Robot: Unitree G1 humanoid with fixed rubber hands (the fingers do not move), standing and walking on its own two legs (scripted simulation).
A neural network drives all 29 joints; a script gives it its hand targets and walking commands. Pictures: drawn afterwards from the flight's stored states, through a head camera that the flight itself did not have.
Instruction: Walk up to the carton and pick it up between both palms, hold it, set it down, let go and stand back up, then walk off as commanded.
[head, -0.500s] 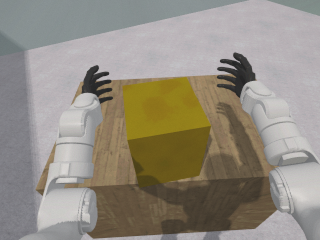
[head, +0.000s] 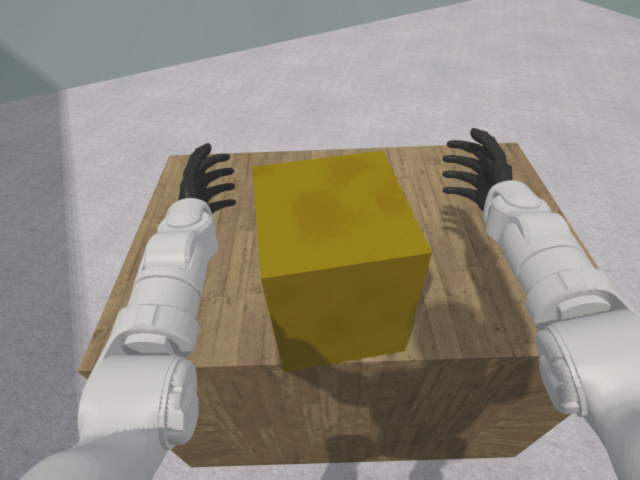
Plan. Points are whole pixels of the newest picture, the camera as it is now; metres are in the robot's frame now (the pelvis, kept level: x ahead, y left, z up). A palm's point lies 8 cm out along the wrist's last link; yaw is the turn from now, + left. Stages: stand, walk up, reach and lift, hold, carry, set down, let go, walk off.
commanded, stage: reach and lift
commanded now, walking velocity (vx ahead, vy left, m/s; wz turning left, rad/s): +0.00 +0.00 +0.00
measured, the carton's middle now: (332, 263) +0.43 +0.06 +0.01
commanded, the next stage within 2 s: none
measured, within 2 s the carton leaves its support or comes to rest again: neither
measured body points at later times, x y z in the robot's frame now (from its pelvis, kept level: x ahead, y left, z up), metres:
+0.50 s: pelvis +0.01 +0.00 +0.00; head +0.07 -0.01 +0.44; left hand +0.42 +0.24 +0.08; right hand +0.49 -0.14 +0.08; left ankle -0.02 +0.14 -0.74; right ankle +0.02 -0.14 -0.74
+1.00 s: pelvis +0.01 +0.00 +0.00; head +0.06 -0.01 +0.44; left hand +0.42 +0.21 +0.08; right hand +0.47 -0.08 +0.08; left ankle -0.02 +0.13 -0.74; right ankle +0.02 -0.14 -0.74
